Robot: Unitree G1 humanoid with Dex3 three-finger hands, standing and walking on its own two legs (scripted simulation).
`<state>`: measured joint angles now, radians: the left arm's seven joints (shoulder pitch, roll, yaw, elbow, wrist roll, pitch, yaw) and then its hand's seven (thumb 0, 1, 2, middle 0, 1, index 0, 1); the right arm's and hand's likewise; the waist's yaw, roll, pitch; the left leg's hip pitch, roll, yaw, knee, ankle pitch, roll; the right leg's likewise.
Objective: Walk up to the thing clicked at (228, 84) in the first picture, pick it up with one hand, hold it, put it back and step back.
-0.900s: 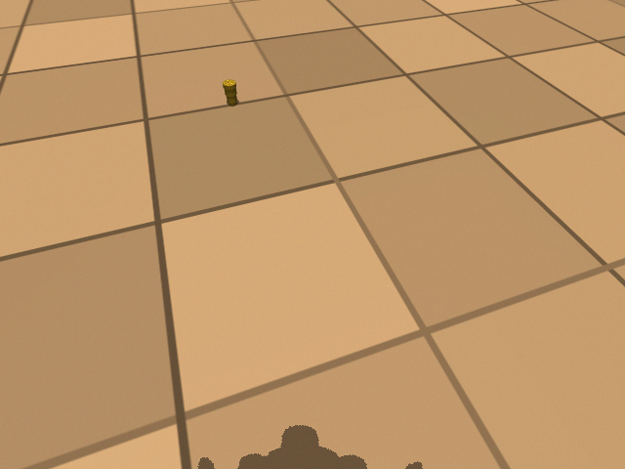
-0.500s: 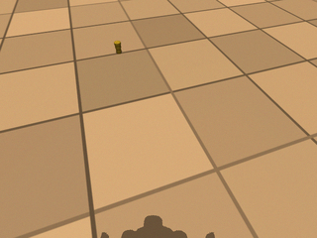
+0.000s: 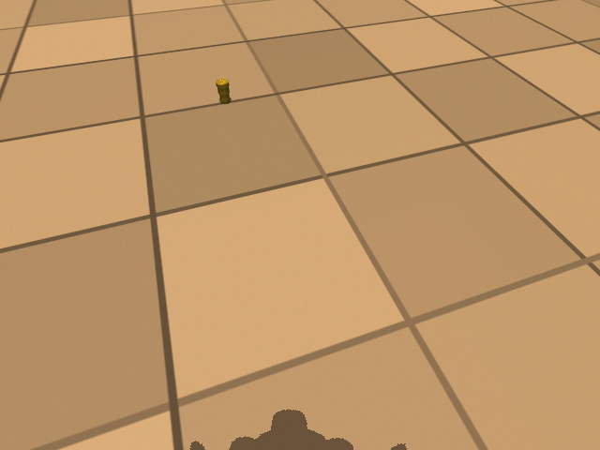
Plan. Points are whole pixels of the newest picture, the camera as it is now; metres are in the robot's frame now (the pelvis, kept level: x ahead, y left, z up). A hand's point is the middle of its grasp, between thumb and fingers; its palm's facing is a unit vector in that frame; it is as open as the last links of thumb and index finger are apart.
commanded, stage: stand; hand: left
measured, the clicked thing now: (223, 92) +2.18 +0.55 -0.71
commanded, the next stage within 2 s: walk up in 0.22 s
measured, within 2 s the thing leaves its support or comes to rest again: neither
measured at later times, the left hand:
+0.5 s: hand (111, 443) +0.15 +0.30 -0.13, palm faces -0.27 -0.84 -0.46, open 7.4 cm
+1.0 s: hand (165, 270) +0.47 +0.31 -0.16, palm faces -0.46 -0.73 -0.51, open 7.4 cm
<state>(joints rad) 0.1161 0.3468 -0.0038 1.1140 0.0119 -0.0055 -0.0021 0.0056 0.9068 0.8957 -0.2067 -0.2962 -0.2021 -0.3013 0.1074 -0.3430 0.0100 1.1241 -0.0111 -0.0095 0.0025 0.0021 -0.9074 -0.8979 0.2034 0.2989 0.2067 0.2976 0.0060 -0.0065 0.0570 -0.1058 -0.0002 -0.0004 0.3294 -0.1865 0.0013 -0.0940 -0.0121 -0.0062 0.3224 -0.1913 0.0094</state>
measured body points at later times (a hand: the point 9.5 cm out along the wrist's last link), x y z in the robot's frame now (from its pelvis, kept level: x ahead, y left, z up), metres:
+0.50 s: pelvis +0.04 +0.01 -0.01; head +0.05 -0.03 +0.44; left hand +0.17 +0.34 -0.10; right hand +0.06 -0.34 -0.13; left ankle +0.00 +0.12 -0.75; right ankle +0.04 -0.12 -0.72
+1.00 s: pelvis +0.33 +0.04 -0.04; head +0.31 +0.02 +0.41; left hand +0.49 +0.34 -0.13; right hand +0.32 -0.35 -0.10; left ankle +0.55 +0.11 -0.72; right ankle +0.12 -0.15 -0.75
